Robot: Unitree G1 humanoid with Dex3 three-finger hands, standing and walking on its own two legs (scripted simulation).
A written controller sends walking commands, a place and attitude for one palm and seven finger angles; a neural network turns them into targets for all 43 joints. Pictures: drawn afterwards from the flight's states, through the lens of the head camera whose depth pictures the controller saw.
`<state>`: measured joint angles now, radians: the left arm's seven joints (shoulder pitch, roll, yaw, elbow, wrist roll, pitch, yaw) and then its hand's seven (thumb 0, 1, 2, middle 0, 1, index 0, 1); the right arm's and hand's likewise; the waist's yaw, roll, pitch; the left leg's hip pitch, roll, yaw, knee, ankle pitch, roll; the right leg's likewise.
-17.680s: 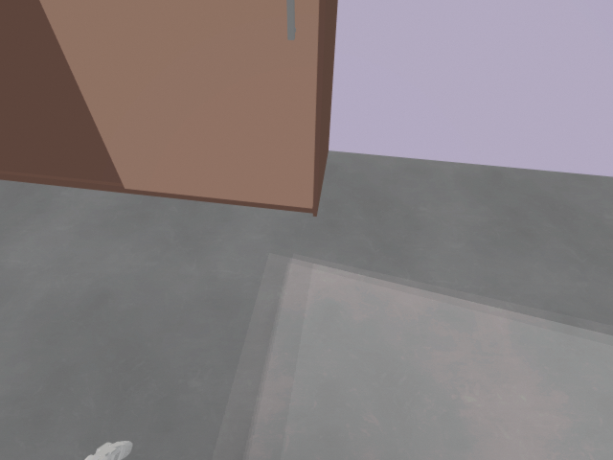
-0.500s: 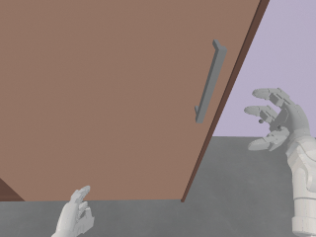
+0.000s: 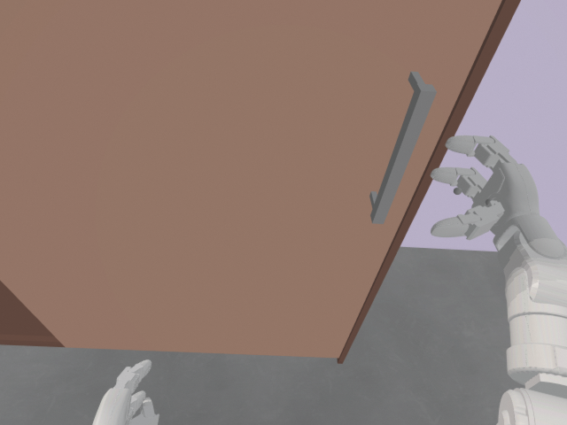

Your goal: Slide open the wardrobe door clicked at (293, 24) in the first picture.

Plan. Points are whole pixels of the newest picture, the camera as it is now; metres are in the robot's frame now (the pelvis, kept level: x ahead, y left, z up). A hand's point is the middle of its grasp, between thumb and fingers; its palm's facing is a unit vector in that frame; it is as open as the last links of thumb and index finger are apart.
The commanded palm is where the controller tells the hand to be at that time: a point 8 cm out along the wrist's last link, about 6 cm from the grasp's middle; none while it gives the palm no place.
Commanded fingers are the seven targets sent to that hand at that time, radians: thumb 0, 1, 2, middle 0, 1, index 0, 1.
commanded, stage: move the hooked fingers beside the handle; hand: right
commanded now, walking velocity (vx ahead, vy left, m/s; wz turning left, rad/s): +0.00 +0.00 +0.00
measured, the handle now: (394, 156) +0.48 -0.12 +0.17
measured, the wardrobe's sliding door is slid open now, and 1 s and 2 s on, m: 0.00 0.00 0.00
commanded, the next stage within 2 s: none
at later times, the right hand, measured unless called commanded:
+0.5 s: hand (440, 185) +0.41 -0.18 +0.17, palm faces -0.02 +1.00 -0.02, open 14.0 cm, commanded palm +0.38 -0.23 +0.18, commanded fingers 0.00 0.50 -0.30 0.30 1.20 0.30 1.20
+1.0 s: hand (455, 181) +0.40 -0.19 +0.19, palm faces -0.01 +1.00 -0.01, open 14.0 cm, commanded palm +0.37 -0.24 +0.17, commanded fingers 0.00 0.50 -0.30 0.30 1.20 0.30 1.20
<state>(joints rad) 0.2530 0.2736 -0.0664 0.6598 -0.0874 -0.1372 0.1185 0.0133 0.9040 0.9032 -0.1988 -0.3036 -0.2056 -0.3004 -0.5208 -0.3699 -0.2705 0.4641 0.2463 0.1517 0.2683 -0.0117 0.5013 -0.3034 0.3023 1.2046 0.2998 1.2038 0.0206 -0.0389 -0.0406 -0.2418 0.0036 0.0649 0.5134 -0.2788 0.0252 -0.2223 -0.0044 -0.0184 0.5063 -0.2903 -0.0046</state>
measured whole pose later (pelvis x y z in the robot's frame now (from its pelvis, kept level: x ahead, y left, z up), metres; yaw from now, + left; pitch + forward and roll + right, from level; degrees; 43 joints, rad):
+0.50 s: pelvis +0.01 +0.00 +0.00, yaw +2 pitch +2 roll +0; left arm 0.30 0.27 -0.04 0.64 -0.07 -0.09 0.09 0.01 0.90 0.90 -0.20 -0.30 -0.21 -0.30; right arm -0.53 -0.35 -0.30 0.52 0.21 0.07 0.22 -0.01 0.50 -0.30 0.30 1.20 0.30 1.20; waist 0.04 -0.05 -0.05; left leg -0.27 -0.01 0.04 0.51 -0.27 0.03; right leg -0.23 -0.01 -0.05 0.49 -0.29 0.00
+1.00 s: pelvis -0.01 +0.00 +0.00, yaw +1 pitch +1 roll +0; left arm 0.25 0.26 -0.07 0.64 -0.09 -0.09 0.10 0.01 0.90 0.90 -0.20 -0.30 -0.21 -0.30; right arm -0.64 -0.38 -0.25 0.64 0.21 0.12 0.23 -0.01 0.50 -0.30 0.30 1.20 0.30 1.20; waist 0.03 -0.03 -0.06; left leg -0.26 0.00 0.06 0.51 -0.26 0.02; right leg -0.24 -0.01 -0.03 0.51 -0.28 -0.01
